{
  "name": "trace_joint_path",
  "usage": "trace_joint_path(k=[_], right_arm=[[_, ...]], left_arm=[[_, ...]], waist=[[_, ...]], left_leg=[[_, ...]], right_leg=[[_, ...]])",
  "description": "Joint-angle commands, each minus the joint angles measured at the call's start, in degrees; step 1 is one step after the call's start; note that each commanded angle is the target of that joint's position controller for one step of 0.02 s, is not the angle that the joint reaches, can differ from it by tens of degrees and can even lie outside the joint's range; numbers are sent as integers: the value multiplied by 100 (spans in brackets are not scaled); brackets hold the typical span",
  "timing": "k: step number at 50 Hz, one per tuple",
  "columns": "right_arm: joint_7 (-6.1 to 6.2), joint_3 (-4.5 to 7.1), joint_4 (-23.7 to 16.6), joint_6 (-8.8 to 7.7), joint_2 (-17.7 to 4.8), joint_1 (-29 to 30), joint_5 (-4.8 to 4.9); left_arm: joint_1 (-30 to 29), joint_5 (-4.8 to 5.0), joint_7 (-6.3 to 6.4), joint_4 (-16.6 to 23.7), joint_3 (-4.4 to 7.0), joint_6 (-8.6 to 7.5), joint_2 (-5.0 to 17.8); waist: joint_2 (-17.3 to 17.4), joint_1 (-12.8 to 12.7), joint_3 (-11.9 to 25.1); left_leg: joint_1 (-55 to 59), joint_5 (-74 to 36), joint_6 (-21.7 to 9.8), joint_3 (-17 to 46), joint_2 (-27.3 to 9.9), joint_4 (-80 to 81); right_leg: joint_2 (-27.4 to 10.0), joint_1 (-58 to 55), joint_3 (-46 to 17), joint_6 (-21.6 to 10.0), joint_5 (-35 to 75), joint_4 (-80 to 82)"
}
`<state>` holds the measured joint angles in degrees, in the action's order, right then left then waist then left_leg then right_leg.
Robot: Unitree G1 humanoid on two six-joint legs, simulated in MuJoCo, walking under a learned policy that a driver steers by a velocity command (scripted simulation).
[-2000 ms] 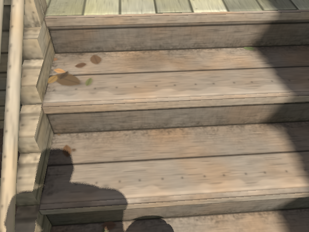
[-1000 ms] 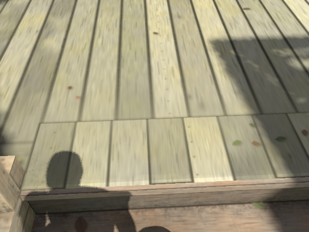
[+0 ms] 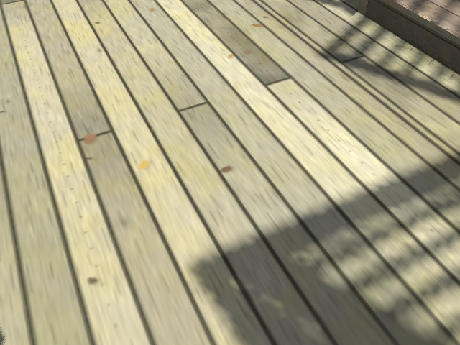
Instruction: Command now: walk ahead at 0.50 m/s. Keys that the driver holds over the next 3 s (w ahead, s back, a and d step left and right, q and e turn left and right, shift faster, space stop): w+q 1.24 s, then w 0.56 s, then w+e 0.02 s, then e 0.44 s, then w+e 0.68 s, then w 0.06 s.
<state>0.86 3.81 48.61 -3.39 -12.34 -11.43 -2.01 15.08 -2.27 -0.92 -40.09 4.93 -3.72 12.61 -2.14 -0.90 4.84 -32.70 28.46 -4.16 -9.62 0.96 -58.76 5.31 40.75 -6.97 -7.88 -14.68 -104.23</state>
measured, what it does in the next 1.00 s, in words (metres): climbs, turning left: right foot, then left foot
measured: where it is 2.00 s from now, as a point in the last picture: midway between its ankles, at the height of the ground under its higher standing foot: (123, 227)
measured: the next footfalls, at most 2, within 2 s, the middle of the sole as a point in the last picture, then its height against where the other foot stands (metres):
right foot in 0.28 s outside the picture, level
left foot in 0.78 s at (180, 339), level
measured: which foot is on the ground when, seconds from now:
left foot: down 0.00-0.28, up 0.30-0.76, down 0.78-1.00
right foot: up 0.00-0.26, down 0.28-0.80, up 0.82-1.00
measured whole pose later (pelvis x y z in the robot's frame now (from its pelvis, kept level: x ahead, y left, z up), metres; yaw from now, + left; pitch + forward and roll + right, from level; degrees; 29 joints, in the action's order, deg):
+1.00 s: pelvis +0.53 +0.13 +0.07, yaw +31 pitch +2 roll +0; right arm -0.5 3.9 43.4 -1.9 -15.1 -19.5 -0.5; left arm 11.3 -2.9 0.1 -39.4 1.3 -2.7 14.0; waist -1.6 0.6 -0.9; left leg -14.4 9.8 -8.2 0.8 8.6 -22.7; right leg -6.8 34.4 -2.2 1.5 -17.7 -65.0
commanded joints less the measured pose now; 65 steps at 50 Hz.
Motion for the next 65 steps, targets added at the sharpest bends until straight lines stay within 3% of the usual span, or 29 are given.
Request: trace_joint_path(k=[1,3,4,6,8,9,11,13,14,15,16,17,18,20,24,29,33,36,38,39,40,41,42,44,47,50,56,61,65], right_arm=[[-94,-185,288,-319,389,-150,-46],[-72,-102,67,-325,-46,246,122],[-29,-96,-79,-366,-189,248,129],[-9,128,-91,-514,-732,-332,79],[-61,236,-65,-497,-915,-891,51],[-89,234,-64,-443,-824,-1087,42],[-145,202,-50,-359,-799,-1338,121],[-120,200,-193,-368,-885,-1147,258],[-96,154,-354,-396,-717,-1102,285],[-86,49,-681,-358,-257,-1081,193],[-59,55,-855,-314,-187,-1534,389],[-11,114,-756,-238,-451,-1358,210],[-60,108,-846,-221,-449,-982,138],[-170,111,-894,-93,-428,-713,67],[-281,80,-1012,113,-333,-433,-54],[-425,41,-1274,199,-292,500,16],[-547,-25,-1504,199,-292,1131,23],[-502,38,-1538,212,-426,946,-62],[-440,150,-1345,186,-644,-68,-77],[-359,268,-1019,147,-901,-1098,-125],[-220,424,-997,132,-1495,-1461,-118],[-182,489,-1161,164,-1853,-1200,74],[-124,484,-1226,206,-1698,-1178,125],[-69,284,-1069,168,-1147,-693,137],[-103,166,-1001,64,-919,-513,185],[-127,200,-925,-11,-1065,-771,140],[-95,241,-709,-5,-1169,-1521,220],[-43,254,-686,42,-1270,-1843,102],[-10,226,-738,1,-1316,-1396,117]], left_arm=[[22,24,55,658,-381,89,-520],[-301,-46,-54,828,-314,60,81],[-372,-1,-117,762,-252,23,265],[-868,99,-211,845,-306,-7,60],[-1252,211,-243,904,-343,-29,-157],[-1382,225,-227,901,-325,-36,-158],[-1357,151,-118,821,-240,-72,-35],[-398,44,9,561,-101,-229,190],[276,-105,87,507,8,-311,527],[1010,-258,164,621,116,-317,1056],[722,-305,193,556,162,-249,1357],[504,-138,184,591,85,-206,797],[237,-24,139,531,-61,-232,388],[196,65,99,318,-149,-319,172],[468,152,150,9,-100,-520,421],[559,46,120,-226,-77,-397,534],[854,102,162,-467,-18,-372,759],[944,142,251,-649,8,-306,989],[793,129,313,-647,57,-150,1297],[787,89,333,-551,43,-94,1288],[1018,93,279,-263,-64,-53,782],[875,108,181,172,-60,-75,748],[308,88,139,286,-52,-105,817],[197,105,160,278,-168,-215,631],[488,-115,137,174,-226,71,655],[201,-85,61,154,-264,189,591],[-1267,-20,45,498,-277,204,624],[-2054,68,-64,718,-315,75,627],[-692,60,13,350,-198,-27,870]], waist=[[286,-484,-1024],[292,-669,-1010],[395,-587,-675],[482,-136,-362],[433,254,-375],[450,371,-398],[588,366,-216],[655,-171,359],[620,-472,771],[-220,-737,1452],[-1238,-288,1515],[-357,-267,997],[-58,-168,511],[-146,5,-44],[-258,190,-517],[-308,74,-800],[-265,-181,-1022],[-328,-43,-846],[-357,521,-274],[-107,924,374],[877,768,987],[1536,530,1600],[805,705,1203],[21,189,146],[236,-177,-122],[354,-50,-286],[535,430,-642],[563,800,-702],[654,77,-289]], left_leg=[[181,-661,-549,2643,-1177,3564],[-201,-1199,-684,1831,-728,4204],[-32,-1907,-783,1709,-655,4430],[475,-2306,-765,1493,-601,4810],[1476,-2670,-766,1607,-743,4945],[1998,-3007,-754,1623,-791,4830],[2842,-4849,-684,1548,-828,4068],[2629,-5282,-423,1496,-684,2730],[1757,-4046,-327,1536,-543,1828],[768,-1360,-296,1205,-203,283],[-810,173,-185,1152,287,-1054],[-1125,-328,-177,1404,-73,-1568],[-1081,-760,-142,1459,-228,-1358],[-908,-1040,39,1444,-411,-1109],[-1133,-1488,258,1380,-398,-913],[-1174,-2467,284,1051,-526,315],[-350,-2783,-17,455,-441,1813],[252,-2191,-373,60,20,2207],[1391,-1743,-659,89,454,2604],[2782,-1607,-847,433,437,2753],[4322,-1276,-1200,2368,-983,2740],[5217,-1763,-1979,5491,-2015,3812],[5009,-1935,-1814,4908,-1877,4062],[3340,-3180,-1399,3555,-1475,4157],[2184,-3426,-1233,2833,-937,4497],[1974,-3474,-1195,2562,-697,4659],[2598,-3140,-881,2861,-633,4624],[3005,-3988,-828,3071,-638,4084],[2773,-5217,-487,3089,-621,3100]], right_leg=[[-300,1619,-354,64,-383,12],[-780,633,267,290,177,2562],[-892,30,572,379,752,3330],[-993,-1039,768,457,1008,4988],[-723,-1248,979,481,765,6062],[-565,-1201,1084,489,614,6459],[-167,-1498,1310,563,494,7099],[-170,-3102,1007,487,992,7989],[-864,-4258,408,301,746,7886],[-2584,-5274,-1303,128,480,7842],[-3264,-5690,-3435,-590,561,8527],[-3037,-5123,-2992,-602,264,8603],[-2633,-4556,-1921,-442,458,8611],[-2173,-3752,-891,-150,699,9008],[-2065,-3416,-100,-79,1491,9441],[-1805,-3423,1043,-17,2068,9544],[-1840,-3623,1587,167,2141,9720],[-1991,-4269,1876,290,4667,8847],[-2000,-4347,2066,318,5789,7142],[-1833,-3637,2113,436,4835,5673],[-1381,-1921,2099,629,1404,3709],[-269,-203,1135,864,-1684,2143],[-640,401,435,831,-1145,1872],[-1133,-26,443,829,-274,2961],[-1246,-756,455,955,-482,3588],[-1236,-550,577,983,31,4143],[-1077,216,546,1136,1309,5608],[-682,-258,664,1005,1284,6717],[-306,-2412,740,565,706,7526]])
Over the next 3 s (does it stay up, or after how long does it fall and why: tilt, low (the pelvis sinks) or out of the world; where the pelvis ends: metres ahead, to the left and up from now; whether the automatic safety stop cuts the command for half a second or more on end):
stays up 1.21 0.62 0.08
